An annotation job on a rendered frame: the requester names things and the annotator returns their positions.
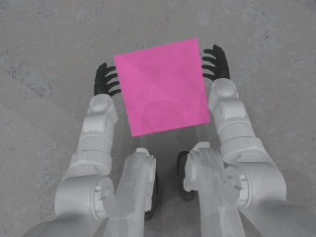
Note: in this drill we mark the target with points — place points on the robot right hand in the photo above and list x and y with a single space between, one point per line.
221 69

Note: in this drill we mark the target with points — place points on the robot shin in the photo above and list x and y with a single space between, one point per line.
189 186
148 202

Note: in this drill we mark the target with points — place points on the right robot forearm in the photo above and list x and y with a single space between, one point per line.
238 140

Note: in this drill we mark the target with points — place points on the left robot forearm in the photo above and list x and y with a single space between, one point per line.
93 155

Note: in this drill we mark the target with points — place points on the robot right upper arm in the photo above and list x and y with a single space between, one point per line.
258 190

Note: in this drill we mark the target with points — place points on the right robot shin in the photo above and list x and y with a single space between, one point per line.
189 186

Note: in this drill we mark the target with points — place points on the carton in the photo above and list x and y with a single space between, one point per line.
162 87

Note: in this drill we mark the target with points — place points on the robot left hand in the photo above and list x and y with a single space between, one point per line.
101 81

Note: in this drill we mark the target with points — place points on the left robot shin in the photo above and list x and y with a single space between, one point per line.
148 202

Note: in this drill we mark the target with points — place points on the robot left upper arm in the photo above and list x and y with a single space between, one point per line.
81 205

